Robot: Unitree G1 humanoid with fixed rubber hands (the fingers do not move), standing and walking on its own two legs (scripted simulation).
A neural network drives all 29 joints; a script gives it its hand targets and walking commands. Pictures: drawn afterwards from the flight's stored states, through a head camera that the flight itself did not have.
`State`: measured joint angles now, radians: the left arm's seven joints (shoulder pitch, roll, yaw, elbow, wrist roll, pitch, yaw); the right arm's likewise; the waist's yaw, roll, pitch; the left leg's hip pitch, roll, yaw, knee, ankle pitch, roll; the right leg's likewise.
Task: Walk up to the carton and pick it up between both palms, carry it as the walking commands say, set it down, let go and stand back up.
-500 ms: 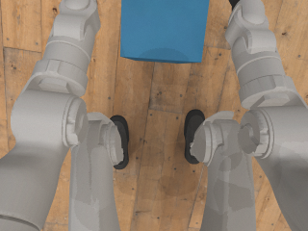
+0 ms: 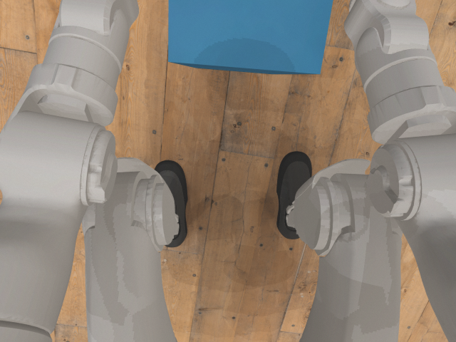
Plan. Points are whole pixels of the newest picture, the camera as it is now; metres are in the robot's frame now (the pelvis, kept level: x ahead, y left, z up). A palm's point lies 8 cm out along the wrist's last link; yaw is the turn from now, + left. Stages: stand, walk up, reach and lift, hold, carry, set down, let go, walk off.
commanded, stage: reach and lift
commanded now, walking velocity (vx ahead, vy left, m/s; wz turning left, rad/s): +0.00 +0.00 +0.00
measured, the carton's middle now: out of the picture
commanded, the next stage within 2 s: none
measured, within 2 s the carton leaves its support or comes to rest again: leaves its support in 1.26 s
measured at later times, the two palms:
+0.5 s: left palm out of the picture +0.56 +0.11 -0.17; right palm out of the picture +0.54 -0.14 -0.17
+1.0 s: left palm out of the picture +0.57 +0.11 -0.17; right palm out of the picture +0.56 -0.15 -0.17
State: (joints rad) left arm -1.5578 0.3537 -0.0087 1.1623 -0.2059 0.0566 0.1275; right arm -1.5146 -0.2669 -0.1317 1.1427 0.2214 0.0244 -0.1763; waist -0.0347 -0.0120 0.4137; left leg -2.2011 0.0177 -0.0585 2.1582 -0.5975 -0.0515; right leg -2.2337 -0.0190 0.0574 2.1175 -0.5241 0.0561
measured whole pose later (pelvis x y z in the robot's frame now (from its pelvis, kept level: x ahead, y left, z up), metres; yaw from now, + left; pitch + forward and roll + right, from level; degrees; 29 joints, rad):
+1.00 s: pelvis +0.00 +0.00 -0.01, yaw +1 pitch +38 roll +0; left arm -1.52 0.17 0.32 0.97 0.16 0.23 0.03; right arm -1.51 -0.18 -0.40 0.99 -0.06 0.21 -0.09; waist -0.03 -0.03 0.35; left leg -2.26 -0.02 -0.08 2.19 -0.59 -0.07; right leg -2.28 0.04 0.08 2.16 -0.54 0.09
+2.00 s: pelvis +0.01 +0.00 +0.05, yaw +2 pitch +44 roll -1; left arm -1.37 0.03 0.39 0.77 0.24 0.33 0.11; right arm -1.29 0.02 -0.53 0.65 -0.22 0.34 -0.14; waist -0.04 0.02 0.12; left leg -2.18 -0.07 -0.10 1.97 -0.56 -0.08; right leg -2.18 0.05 0.10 1.94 -0.53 0.10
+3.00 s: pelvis +0.01 +0.00 +0.15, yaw +3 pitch +40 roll -1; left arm -1.17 -0.07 0.46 0.74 0.32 0.38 0.08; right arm -1.08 0.12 -0.58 0.60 -0.29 0.40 -0.11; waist -0.04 0.02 -0.06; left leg -1.85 -0.06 -0.11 1.64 -0.49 -0.07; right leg -1.85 0.03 0.09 1.62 -0.47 0.09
